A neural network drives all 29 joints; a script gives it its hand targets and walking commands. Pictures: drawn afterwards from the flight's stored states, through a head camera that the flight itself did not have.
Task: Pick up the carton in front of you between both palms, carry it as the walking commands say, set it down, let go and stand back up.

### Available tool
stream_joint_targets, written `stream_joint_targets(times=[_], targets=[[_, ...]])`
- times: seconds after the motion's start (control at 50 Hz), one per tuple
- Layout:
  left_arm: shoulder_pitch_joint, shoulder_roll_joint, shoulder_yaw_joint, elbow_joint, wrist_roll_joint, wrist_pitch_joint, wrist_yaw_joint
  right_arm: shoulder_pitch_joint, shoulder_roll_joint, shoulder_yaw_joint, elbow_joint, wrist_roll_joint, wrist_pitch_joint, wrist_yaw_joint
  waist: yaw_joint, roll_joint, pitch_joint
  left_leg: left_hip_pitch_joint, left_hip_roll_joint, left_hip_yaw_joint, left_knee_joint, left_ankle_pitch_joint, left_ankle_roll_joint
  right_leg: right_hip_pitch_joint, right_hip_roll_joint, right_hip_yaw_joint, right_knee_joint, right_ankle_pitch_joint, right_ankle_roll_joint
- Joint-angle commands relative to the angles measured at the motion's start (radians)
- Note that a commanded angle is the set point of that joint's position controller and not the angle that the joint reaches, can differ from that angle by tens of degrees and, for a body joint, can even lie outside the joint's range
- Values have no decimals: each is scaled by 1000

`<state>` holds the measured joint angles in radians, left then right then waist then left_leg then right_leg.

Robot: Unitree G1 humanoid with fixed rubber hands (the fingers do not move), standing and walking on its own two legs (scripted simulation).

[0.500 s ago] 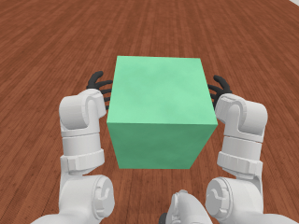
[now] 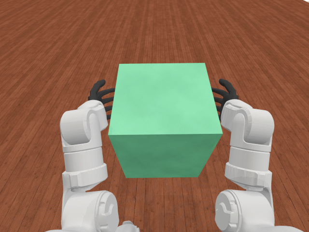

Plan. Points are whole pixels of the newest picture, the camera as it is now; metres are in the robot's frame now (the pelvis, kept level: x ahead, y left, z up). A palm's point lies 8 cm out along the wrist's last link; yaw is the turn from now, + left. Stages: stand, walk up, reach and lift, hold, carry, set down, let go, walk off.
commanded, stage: carry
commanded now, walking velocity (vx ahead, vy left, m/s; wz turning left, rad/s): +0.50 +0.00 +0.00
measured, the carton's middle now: (162, 125) +0.36 +0.00 +0.11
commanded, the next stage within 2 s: none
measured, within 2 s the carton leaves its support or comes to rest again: neither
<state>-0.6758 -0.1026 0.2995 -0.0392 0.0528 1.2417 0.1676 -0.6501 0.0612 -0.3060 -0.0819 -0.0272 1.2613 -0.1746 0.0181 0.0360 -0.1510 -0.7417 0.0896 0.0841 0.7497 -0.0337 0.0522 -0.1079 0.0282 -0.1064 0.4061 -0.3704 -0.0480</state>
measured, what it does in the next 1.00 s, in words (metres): walks ahead: left foot, then right foot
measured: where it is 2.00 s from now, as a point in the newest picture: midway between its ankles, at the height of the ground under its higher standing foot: (160, 175)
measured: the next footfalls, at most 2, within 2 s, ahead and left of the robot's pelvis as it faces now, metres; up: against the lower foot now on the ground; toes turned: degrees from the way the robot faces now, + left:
left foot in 0.10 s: +0.25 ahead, +0.10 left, +0.00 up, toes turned +6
right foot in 0.62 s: +0.56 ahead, -0.11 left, +0.00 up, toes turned -10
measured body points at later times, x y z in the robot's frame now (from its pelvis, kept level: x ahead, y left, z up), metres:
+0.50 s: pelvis +0.30 +0.02 +0.02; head +0.32 +0.04 +0.47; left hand +0.61 +0.17 +0.09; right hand +0.61 -0.14 +0.10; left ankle +0.21 +0.09 -0.73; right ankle +0.42 -0.14 -0.68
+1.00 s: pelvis +0.61 -0.01 +0.01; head +0.56 -0.02 +0.46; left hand +0.84 +0.15 +0.11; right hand +0.85 -0.16 +0.11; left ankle +0.74 +0.12 -0.70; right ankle +0.52 -0.10 -0.73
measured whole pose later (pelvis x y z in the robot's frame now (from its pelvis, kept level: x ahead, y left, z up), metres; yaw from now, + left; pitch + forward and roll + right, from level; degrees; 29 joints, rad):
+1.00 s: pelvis +0.61 -0.01 +0.01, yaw +1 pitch +2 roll +1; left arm 0.01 -0.13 0.04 -0.50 0.04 1.21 0.14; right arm 0.01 0.13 -0.04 -0.53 -0.07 1.23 -0.14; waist 0.02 0.01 -0.16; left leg -0.54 0.08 0.14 0.58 -0.06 -0.02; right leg -0.06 -0.04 -0.19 0.34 -0.31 -0.01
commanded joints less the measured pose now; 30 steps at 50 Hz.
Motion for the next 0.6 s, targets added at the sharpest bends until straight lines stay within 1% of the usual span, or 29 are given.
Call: stream_joint_targets(times=[0.0,0.02,0.04,0.06,0.08,0.1,0.12,0.14,0.16,0.18,0.2,0.22,0.24,0.26,0.28,0.32,0.34,0.38,0.42,0.44,0.48,0.52,0.54,0.56,0.58], targets=[[-540,-603,-465,21,-164,24,-2,-632,697,541,29,198,3,3,47,-177,-129,94,-73,83,-163,7,15,160,-207,94,-75,711,-100],[-542,-612,-460,54,-162,28,1,-617,698,523,69,187,7,1,9,-179,-126,168,-85,93,-222,12,9,168,-221,77,-45,846,-68],[-554,-626,-459,58,-164,27,2,-616,695,507,83,182,5,1,-10,-184,-159,282,-110,113,-278,12,8,178,-215,49,47,938,-38],[-573,-633,-457,61,-166,28,2,-603,700,494,105,178,3,0,-32,-150,-231,478,-120,119,-333,29,6,134,-186,-5,211,897,0],[-606,-636,-460,58,-168,28,3,-597,700,479,111,169,-1,-1,-52,-76,-314,703,-16,-19,-310,-19,18,-26,-164,-22,415,641,37],[-607,-679,-473,66,-181,31,2,-606,691,468,123,155,-3,-7,-43,145,-438,977,260,-470,-280,16,175,-330,-82,3,688,356,66],[-626,-696,-487,60,-192,27,1,-586,715,474,138,148,-10,-8,-44,265,-418,1026,307,-671,-405,5,240,-545,49,56,864,-108,67],[-663,-746,-511,46,-203,16,-3,-613,742,485,90,165,-21,-1,-42,185,-385,991,284,-602,-411,-49,226,-609,-20,126,928,-95,39],[-653,-794,-523,45,-208,6,-11,-620,795,507,72,169,-31,12,-38,59,-355,930,260,-521,-422,-87,188,-622,-64,141,901,-35,39],[-653,-845,-541,34,-213,-7,-23,-646,848,530,42,180,-45,28,-33,2,-315,844,241,-437,-454,-89,149,-597,-105,145,829,22,40],[-654,-888,-563,21,-221,-22,-35,-678,890,548,8,195,-61,43,-25,22,-311,798,219,-372,-488,-120,122,-565,-126,143,768,60,47],[-648,-932,-590,-11,-233,-40,-45,-687,925,572,-30,208,-78,54,-22,45,-326,793,200,-319,-507,-130,107,-545,-131,127,734,94,56],[-613,-945,-609,-15,-229,-53,-50,-651,936,590,-38,209,-89,62,-22,65,-338,802,192,-290,-522,-109,107,-541,-132,114,715,115,67],[-566,-956,-628,-12,-223,-65,-54,-596,945,603,-31,202,-97,71,-23,67,-342,821,193,-266,-536,-83,110,-559,-140,104,683,131,80],[-508,-967,-645,-15,-215,-76,-58,-539,952,617,-34,198,-106,79,-25,64,-343,849,191,-242,-544,-35,113,-580,-146,94,642,141,92],[-399,-982,-679,-29,-204,-98,-67,-430,971,651,-44,187,-123,96,-28,62,-323,903,179,-185,-548,115,108,-613,-143,57,534,168,105],[-368,-991,-702,-65,-211,-109,-73,-394,977,671,-81,190,-134,104,-28,68,-314,928,165,-158,-534,196,102,-620,-134,41,488,193,104],[-259,-1002,-748,-108,-207,-125,-81,-282,985,703,-119,186,-149,117,-30,92,-293,968,139,-111,-522,305,86,-625,-118,16,393,228,98],[-172,-1000,-797,-175,-213,-139,-91,-178,992,743,-167,189,-160,131,-34,106,-260,996,124,-79,-518,361,80,-621,-104,-9,300,260,89],[-137,-994,-822,-222,-220,-142,-96,-108,1014,758,-167,196,-160,139,-37,113,-237,1004,119,-69,-519,375,80,-617,-97,-22,257,273,82],[-101,-990,-864,-333,-253,-142,-108,-44,1008,780,-248,203,-165,145,-43,118,-203,1007,119,-51,-511,422,79,-576,-87,-41,162,327,70],[-19,-975,-879,-411,-285,-124,-117,31,991,800,-321,224,-150,145,-49,128,-186,1023,117,-30,-477,488,63,-514,-68,-58,65,374,58],[30,-952,-876,-432,-288,-113,-119,76,975,808,-345,225,-141,144,-47,136,-190,1015,113,-10,-440,538,49,-444,-55,-81,17,388,48],[86,-927,-869,-448,-285,-102,-121,119,957,816,-369,225,-129,144,-41,137,-205,981,107,16,-368,598,31,-330,-31,-118,-27,400,37],[137,-909,-860,-453,-278,-90,-123,164,937,825,-389,224,-116,144,-28,102,-242,885,89,63,-239,597,-2,-127,-10,-152,-69,416,28]])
